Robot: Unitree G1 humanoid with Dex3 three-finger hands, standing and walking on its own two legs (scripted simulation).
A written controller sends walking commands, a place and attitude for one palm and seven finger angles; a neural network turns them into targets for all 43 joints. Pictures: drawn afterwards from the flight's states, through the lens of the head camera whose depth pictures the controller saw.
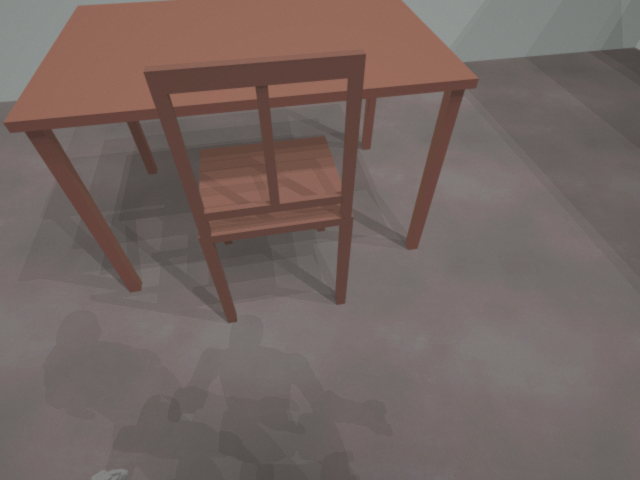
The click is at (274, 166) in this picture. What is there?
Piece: chair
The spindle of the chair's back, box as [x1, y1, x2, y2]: [255, 85, 279, 204]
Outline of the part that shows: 256,86 255,87 270,203 275,204 279,203 267,85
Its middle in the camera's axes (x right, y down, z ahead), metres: -0.12 -0.20 +0.89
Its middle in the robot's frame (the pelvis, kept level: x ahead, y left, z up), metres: +0.80 +0.17 -0.06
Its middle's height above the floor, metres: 0.71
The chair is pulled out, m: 0.00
